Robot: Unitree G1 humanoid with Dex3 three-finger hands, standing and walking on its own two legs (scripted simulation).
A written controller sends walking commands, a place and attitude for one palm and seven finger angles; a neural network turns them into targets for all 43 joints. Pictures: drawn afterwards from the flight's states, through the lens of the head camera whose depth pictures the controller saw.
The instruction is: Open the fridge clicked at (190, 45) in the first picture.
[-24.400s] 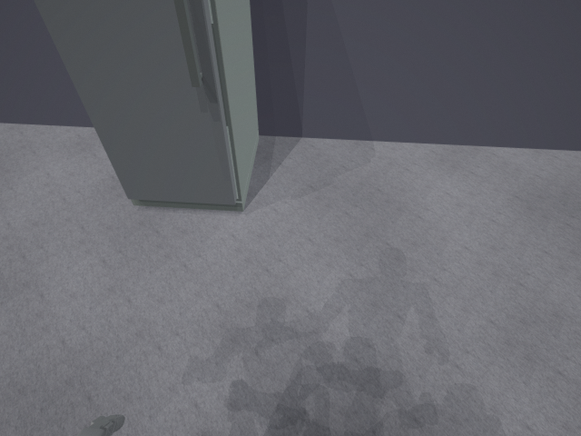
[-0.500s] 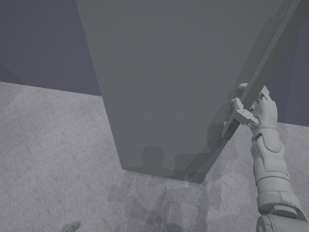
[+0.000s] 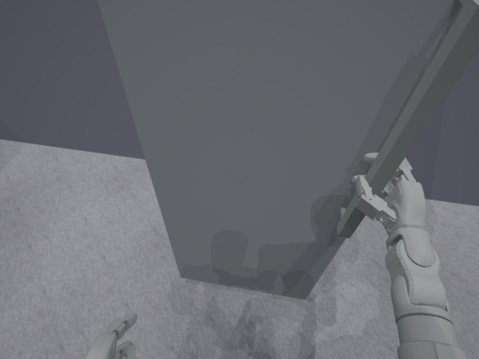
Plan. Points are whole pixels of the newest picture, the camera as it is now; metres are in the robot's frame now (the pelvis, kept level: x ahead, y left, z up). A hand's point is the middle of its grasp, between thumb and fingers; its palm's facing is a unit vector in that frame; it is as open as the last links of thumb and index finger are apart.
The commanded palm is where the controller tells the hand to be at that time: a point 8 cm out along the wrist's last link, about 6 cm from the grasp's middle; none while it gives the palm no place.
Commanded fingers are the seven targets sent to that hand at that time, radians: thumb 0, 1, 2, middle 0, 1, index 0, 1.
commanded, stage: pull the door a little, standing still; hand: right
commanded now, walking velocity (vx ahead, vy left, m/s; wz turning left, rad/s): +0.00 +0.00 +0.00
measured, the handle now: (385, 150) +0.43 -0.18 +0.16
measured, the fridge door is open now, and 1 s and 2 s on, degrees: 1 26 66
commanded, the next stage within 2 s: walk backward, drawing the door open in 0.10 s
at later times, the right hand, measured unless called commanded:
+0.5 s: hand (356, 254) +0.27 -0.13 +0.10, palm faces +0.10 +0.97 -0.21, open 6.6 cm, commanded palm +0.23 -0.18 +0.10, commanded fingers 0.00 -0.90 -0.90 0.45 1.40 0.45 1.40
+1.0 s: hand (323, 299) +0.20 -0.08 +0.10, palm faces +0.38 +0.90 -0.23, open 6.9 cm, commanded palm +0.15 -0.11 +0.10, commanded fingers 0.00 -0.90 -0.90 0.45 1.40 0.45 1.40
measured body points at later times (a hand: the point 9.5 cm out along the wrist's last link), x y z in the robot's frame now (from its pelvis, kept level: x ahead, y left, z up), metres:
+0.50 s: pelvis +0.05 +0.01 +0.02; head +0.06 +0.05 +0.47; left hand +0.23 +0.23 -0.07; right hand +0.26 -0.18 +0.12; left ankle -0.04 +0.11 -0.71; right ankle -0.05 -0.13 -0.71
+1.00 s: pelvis -0.01 +0.13 +0.00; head +0.00 +0.15 +0.45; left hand +0.20 +0.30 -0.10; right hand +0.18 -0.12 +0.11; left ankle +0.07 +0.23 -0.73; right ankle +0.08 -0.06 -0.73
